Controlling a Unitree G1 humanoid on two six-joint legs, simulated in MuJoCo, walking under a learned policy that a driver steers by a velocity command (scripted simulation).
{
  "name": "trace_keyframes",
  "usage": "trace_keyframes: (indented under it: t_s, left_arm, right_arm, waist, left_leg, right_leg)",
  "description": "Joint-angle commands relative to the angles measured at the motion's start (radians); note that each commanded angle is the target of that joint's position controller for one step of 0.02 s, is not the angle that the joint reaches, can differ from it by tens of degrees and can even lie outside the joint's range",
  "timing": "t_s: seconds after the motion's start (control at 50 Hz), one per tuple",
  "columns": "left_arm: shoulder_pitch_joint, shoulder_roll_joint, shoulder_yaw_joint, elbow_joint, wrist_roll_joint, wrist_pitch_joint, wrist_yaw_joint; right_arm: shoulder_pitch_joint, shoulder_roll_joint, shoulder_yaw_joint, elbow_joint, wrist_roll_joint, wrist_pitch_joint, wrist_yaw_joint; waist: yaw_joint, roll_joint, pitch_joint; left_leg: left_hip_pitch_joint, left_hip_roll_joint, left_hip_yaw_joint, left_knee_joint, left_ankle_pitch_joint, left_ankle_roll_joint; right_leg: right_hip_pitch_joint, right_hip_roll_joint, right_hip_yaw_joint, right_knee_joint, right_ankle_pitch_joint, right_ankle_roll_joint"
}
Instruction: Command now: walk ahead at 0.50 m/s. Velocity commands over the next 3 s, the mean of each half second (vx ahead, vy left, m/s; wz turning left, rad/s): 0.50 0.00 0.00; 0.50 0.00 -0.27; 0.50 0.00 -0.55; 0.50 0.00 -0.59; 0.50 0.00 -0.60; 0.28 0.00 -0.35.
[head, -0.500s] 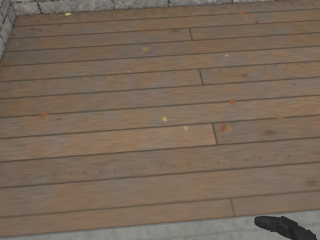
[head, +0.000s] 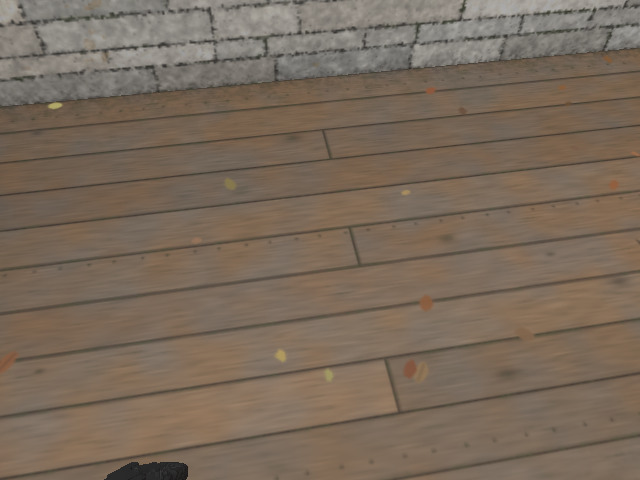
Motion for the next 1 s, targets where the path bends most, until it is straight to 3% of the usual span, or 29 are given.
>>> trace_keyframes:
  t_s: [0.02,0.04,0.06,0.08,0.1,0.12,0.14,0.16,0.18,0.2,0.22,0.28,0.38,0.44,0.5,0.54,0.56,0.58,0.6,0.62,0.64,0.66,0.68,0.7,0.74,0.82,0.92,1.0]
  left_arm:
    - [0.124,0.157,0.059,-0.027,-0.003,-0.026,-0.01]
    - [0.336,0.235,0.091,0.032,0.0,-0.024,-0.001]
    - [0.506,0.346,0.12,0.065,0.018,-0.014,0.008]
    - [0.526,0.282,0.098,0.073,0.019,-0.005,0.019]
    - [0.404,0.219,0.077,0.062,0.016,-0.014,0.023]
    - [0.292,0.166,0.06,0.037,0.014,-0.018,0.025]
    - [0.225,0.111,0.041,0.037,0.023,-0.023,0.017]
    - [0.201,0.076,0.032,0.044,0.034,-0.033,0.009]
    - [0.184,0.072,0.031,0.055,0.034,-0.033,0.005]
    - [0.192,0.077,0.033,0.065,0.03,-0.034,0.005]
    - [0.207,0.096,0.036,0.074,0.031,-0.035,0.01]
    - [0.275,0.149,0.047,0.092,0.029,-0.035,0.033]
    - [0.349,0.18,0.054,0.099,0.017,-0.03,0.054]
    - [0.388,0.193,0.062,0.114,0.008,-0.021,0.058]
    - [0.395,0.201,0.073,0.128,0.001,-0.008,0.059]
    - [0.372,0.209,0.081,0.127,0.0,0.002,0.061]
    - [0.343,0.213,0.082,0.122,0.0,0.008,0.063]
    - [0.332,0.192,0.074,0.12,0.004,0.012,0.063]
    - [0.378,0.13,0.052,0.111,0.025,0.009,0.054]
    - [0.442,0.011,0.023,0.087,0.011,-0.016,0.048]
    - [0.378,0.111,0.046,0.093,-0.01,-0.036,0.048]
    - [0.308,0.151,0.058,0.067,-0.03,-0.046,0.046]
    - [0.287,0.152,0.063,0.068,-0.026,-0.042,0.054]
    - [0.273,0.148,0.07,0.07,-0.016,-0.031,0.061]
    - [0.309,0.123,0.076,0.081,-0.02,-0.003,0.057]
    - [0.248,0.092,0.076,0.058,-0.012,0.025,0.051]
    - [0.115,0.077,0.068,0.004,-0.001,0.022,0.029]
    - [-0.009,0.051,0.052,-0.056,0.001,0.025,0.004]
  right_arm:
    - [-0.01,-0.176,-0.035,-0.031,0.003,0.009,-0.013]
    - [-0.032,-0.161,-0.026,-0.054,-0.003,0.008,-0.015]
    - [0.099,-0.039,0.01,-0.08,-0.004,-0.015,0.008]
    - [0.031,-0.056,0.004,-0.065,0.008,-0.047,0.023]
    - [-0.085,-0.144,-0.028,-0.107,0.045,-0.066,0.03]
    - [-0.164,-0.153,-0.029,-0.138,0.05,-0.072,0.025]
    - [-0.196,-0.145,-0.035,-0.143,0.035,-0.063,0.016]
    - [-0.164,-0.13,-0.041,-0.138,0.025,-0.048,0.008]
    - [-0.114,-0.096,-0.038,-0.131,0.026,-0.028,0.005]
    - [-0.101,-0.086,-0.038,-0.123,0.027,-0.014,0.002]
    - [-0.115,-0.081,-0.038,-0.129,0.027,-0.005,0.0]
    - [-0.224,-0.097,-0.042,-0.166,0.005,0.001,-0.002]
    - [-0.392,-0.084,-0.04,-0.204,0.011,-0.009,0.012]
    - [-0.472,-0.081,-0.035,-0.221,0.017,-0.013,0.026]
    - [-0.499,-0.096,-0.035,-0.238,0.021,-0.019,0.043]
    - [-0.445,-0.126,-0.046,-0.231,0.021,-0.025,0.05]
    - [-0.357,-0.151,-0.061,-0.207,0.019,-0.028,0.049]
    - [-0.176,-0.2,-0.09,-0.147,0.02,-0.028,0.042]
    - [-0.024,-0.285,-0.115,-0.115,0.014,-0.024,0.023]
    - [-0.011,-0.334,-0.118,-0.108,-0.004,-0.024,0.029]
    - [-0.029,-0.245,-0.092,-0.119,-0.004,-0.036,0.036]
    - [-0.086,-0.191,-0.078,-0.128,-0.005,-0.043,0.034]
    - [-0.156,-0.152,-0.066,-0.137,-0.007,-0.052,0.037]
    - [-0.197,-0.12,-0.059,-0.136,-0.008,-0.057,0.038]
    - [-0.201,-0.082,-0.05,-0.116,-0.021,-0.061,0.033]
    - [-0.156,-0.13,-0.064,-0.091,-0.023,-0.064,0.007]
    - [-0.14,-0.145,-0.065,-0.09,-0.021,-0.056,-0.019]
    - [-0.059,-0.162,-0.073,-0.066,-0.008,-0.037,-0.031]
  waist:
    - [0.169,0.194,-0.077]
    - [0.253,0.157,-0.219]
    - [0.213,-0.103,-0.443]
    - [0.233,-0.166,-0.5]
    - [0.209,-0.146,-0.312]
    - [0.169,-0.066,-0.196]
    - [0.127,0.0,-0.115]
    - [0.082,-0.03,-0.083]
    - [0.043,-0.069,-0.077]
    - [0.036,-0.068,-0.054]
    - [0.031,-0.06,-0.029]
    - [0.048,-0.035,0.017]
    - [0.098,-0.037,0.027]
    - [0.125,-0.044,0.05]
    - [0.123,-0.063,0.063]
    - [0.085,-0.082,0.044]
    - [0.031,-0.086,-0.001]
    - [-0.044,-0.067,-0.097]
    - [-0.065,0.092,-0.231]
    - [-0.001,0.371,-0.297]
    - [-0.034,0.239,-0.259]
    - [-0.018,0.185,-0.172]
    - [0.019,0.106,-0.13]
    - [0.04,0.106,-0.086]
    - [0.074,0.146,-0.059]
    - [0.075,0.089,0.001]
    - [0.05,0.074,0.051]
    - [0.01,0.053,0.097]
  left_leg:
    - [-0.01,0.242,-0.035,0.28,1.022,0.134]
    - [-0.192,0.201,-0.01,0.538,0.932,0.098]
    - [-0.625,0.048,-0.019,0.97,0.479,0.024]
    - [-0.786,-0.048,-0.188,1.163,-0.105,0.035]
    - [-0.91,0.012,-0.23,1.264,-0.069,0.057]
    - [-0.905,0.077,-0.192,1.241,0.021,0.072]
    - [-0.848,0.118,-0.164,1.183,0.095,0.076]
    - [-0.76,0.153,-0.175,1.122,0.143,0.081]
    - [-0.716,0.16,-0.171,1.094,0.156,0.075]
    - [-0.701,0.163,-0.161,1.073,0.158,0.071]
    - [-0.718,0.163,-0.151,1.049,0.178,0.062]
    - [-0.833,0.175,-0.139,0.903,0.302,0.021]
    - [-0.824,0.137,-0.098,0.597,0.47,-0.012]
    - [-0.804,0.114,-0.078,0.474,0.462,-0.013]
    - [-0.774,0.108,-0.081,0.399,0.377,0.018]
    - [-0.682,0.085,-0.063,0.366,0.297,0.05]
    - [-0.557,0.051,-0.03,0.346,0.279,0.07]
    - [-0.323,0.026,-0.024,0.346,0.282,0.095]
    - [-0.018,0.226,-0.255,0.354,0.272,0.142]
    - [0.195,0.41,-0.726,0.155,0.036,0.279]
    - [0.157,0.392,-0.744,0.108,0.019,0.257]
    - [0.061,0.373,-0.571,0.119,0.098,0.213]
    - [-0.055,0.333,-0.44,0.1,0.189,0.18]
    - [-0.131,0.299,-0.355,0.07,0.237,0.161]
    - [-0.204,0.261,-0.235,0.029,0.335,0.137]
    - [-0.206,0.256,-0.095,-0.012,0.51,0.136]
    - [-0.18,0.231,0.046,-0.047,0.564,0.098]
    - [-0.042,0.268,0.104,-0.019,0.66,0.09]
  right_leg:
    - [0.295,0.096,-0.06,-0.076,-0.059,-0.07]
    - [0.637,0.021,0.049,-0.048,-0.037,-0.12]
    - [1.107,-0.277,0.56,-0.116,-0.28,-0.302]
    - [1.137,-0.341,0.894,-0.357,-0.438,-0.319]
    - [1.001,-0.312,0.752,-0.381,-0.436,-0.253]
    - [0.815,-0.279,0.582,-0.385,-0.344,-0.214]
    - [0.635,-0.237,0.447,-0.422,-0.238,-0.19]
    - [0.521,-0.191,0.34,-0.433,-0.126,-0.166]
    - [0.463,-0.168,0.296,-0.462,-0.161,-0.167]
    - [0.418,-0.15,0.255,-0.489,-0.158,-0.17]
    - [0.39,-0.145,0.222,-0.51,-0.144,-0.174]
    - [0.416,-0.15,0.187,-0.545,-0.087,-0.188]
    - [0.508,-0.144,0.119,-0.552,-0.025,-0.159]
    - [0.589,-0.164,0.092,-0.529,-0.019,-0.148]
    - [0.671,-0.205,0.09,-0.478,-0.023,-0.136]
    - [0.699,-0.221,0.092,-0.414,0.064,-0.12]
    - [0.69,-0.201,0.066,-0.312,0.234,-0.101]
    - [0.623,-0.149,0.031,-0.102,0.337,-0.074]
    - [0.393,-0.088,0.008,0.248,0.044,-0.039]
    - [0.028,0.119,0.042,0.577,-0.442,0.005]
    - [-0.072,0.082,0.197,0.717,-0.454,-0.01]
    - [-0.119,0.032,0.203,0.724,-0.364,-0.033]
    - [-0.067,-0.022,0.191,0.671,-0.264,-0.035]
    - [-0.04,-0.051,0.191,0.614,-0.202,-0.031]
    - [0.026,-0.078,0.196,0.568,-0.131,-0.032]
    - [-0.064,-0.072,0.203,0.467,-0.015,-0.014]
    - [-0.067,-0.043,0.133,0.19,0.175,-0.007]
    - [-0.109,-0.027,0.06,0.056,0.158,-0.029]
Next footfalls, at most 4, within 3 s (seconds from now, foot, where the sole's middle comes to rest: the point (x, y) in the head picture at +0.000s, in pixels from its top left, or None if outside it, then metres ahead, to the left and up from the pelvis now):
0.04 right None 0.22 -0.12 -0.74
0.58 left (240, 463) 0.50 0.14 -0.74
1.16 right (343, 328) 0.80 -0.10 -0.74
1.62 left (305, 217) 1.14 -0.03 -0.74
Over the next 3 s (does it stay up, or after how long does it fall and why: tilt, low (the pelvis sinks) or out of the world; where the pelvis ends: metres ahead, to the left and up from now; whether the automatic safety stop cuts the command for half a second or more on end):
stays up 1.29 -0.55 0.03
